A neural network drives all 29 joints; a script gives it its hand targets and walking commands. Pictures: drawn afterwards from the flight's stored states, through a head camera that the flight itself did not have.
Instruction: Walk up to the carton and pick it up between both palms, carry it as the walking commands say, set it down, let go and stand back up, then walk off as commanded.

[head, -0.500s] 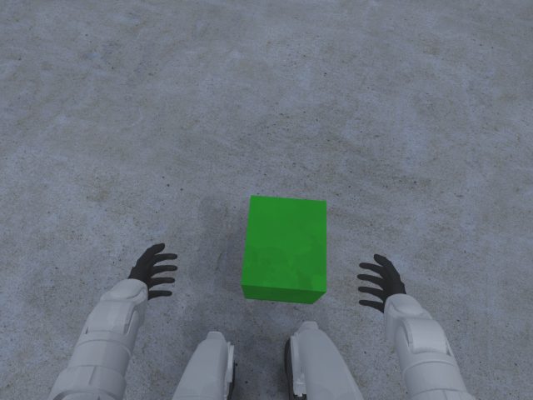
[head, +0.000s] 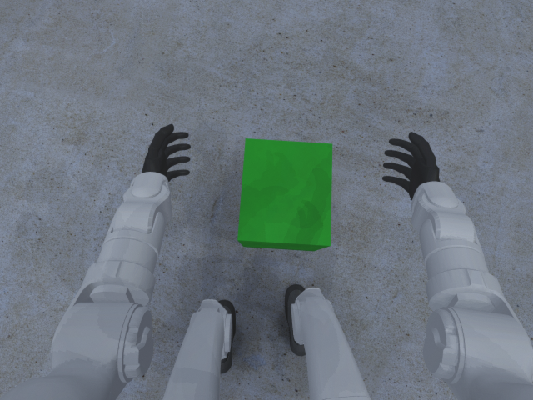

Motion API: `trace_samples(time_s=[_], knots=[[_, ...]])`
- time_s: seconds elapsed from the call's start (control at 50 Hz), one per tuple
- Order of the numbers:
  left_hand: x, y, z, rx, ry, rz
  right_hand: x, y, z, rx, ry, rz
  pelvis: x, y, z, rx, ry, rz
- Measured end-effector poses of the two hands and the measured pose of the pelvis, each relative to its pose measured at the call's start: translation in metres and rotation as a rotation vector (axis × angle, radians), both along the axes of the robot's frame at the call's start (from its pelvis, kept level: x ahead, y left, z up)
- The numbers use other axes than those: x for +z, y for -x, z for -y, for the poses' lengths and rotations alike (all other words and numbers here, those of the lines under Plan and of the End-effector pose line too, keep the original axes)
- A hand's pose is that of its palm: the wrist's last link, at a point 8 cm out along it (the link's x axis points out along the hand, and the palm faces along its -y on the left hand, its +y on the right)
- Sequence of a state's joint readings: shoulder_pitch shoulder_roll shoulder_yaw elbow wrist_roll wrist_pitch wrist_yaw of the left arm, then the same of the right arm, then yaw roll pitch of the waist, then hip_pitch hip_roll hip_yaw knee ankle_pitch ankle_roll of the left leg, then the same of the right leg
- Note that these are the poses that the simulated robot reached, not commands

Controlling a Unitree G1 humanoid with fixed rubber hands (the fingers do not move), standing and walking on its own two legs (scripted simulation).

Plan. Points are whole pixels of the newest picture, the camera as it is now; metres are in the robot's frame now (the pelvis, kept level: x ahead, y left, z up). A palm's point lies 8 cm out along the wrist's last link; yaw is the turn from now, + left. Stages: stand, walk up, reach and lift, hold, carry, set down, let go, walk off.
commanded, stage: reach and lift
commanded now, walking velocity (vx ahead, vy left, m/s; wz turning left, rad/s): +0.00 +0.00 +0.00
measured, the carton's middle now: (283, 200) +0.48 -0.08 -0.54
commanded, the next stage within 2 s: none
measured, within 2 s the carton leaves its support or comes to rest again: neither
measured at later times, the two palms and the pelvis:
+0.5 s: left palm (174, 141) +0.51 +0.13 -0.13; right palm (417, 144) +0.48 -0.28 -0.12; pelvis +0.01 -0.01 -0.02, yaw +2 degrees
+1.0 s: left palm (195, 170) +0.51 +0.13 -0.29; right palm (378, 174) +0.47 -0.27 -0.29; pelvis -0.02 +0.00 -0.16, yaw +2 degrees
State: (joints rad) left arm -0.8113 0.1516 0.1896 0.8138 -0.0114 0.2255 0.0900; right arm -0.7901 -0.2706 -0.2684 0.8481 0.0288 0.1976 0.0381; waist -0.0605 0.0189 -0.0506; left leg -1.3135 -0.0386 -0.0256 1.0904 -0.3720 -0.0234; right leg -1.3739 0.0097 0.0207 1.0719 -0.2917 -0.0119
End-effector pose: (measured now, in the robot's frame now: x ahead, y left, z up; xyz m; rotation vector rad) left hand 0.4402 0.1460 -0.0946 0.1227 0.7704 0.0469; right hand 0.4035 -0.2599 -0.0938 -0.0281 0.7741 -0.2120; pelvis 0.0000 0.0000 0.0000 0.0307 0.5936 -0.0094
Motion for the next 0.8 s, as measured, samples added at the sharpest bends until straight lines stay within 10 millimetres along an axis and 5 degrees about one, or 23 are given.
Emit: trace_samples(time_s=[0.26, 0.48, 0.8], knots=[[-0.012, -0.063, 0.016, 0.004, 0.009, 0.125, -0.012, -0.068, 0.019, 0.004, -0.007, 0.133, -0.009, -0.006, 0.007, 0.006, -0.014, -0.143], [-0.029, -0.068, 0.017, 0.008, 0.02, 0.133, -0.026, -0.076, 0.02, 0.004, -0.004, 0.135, -0.014, -0.01, 0.013, 0.019, -0.012, -0.217], [-0.135, -0.068, 0.016, 0.02, 0.016, 0.11, -0.135, -0.075, 0.01, 0.006, 0.001, 0.102, -0.107, 0.008, 0.002, 0.019, -0.014, -0.266]])
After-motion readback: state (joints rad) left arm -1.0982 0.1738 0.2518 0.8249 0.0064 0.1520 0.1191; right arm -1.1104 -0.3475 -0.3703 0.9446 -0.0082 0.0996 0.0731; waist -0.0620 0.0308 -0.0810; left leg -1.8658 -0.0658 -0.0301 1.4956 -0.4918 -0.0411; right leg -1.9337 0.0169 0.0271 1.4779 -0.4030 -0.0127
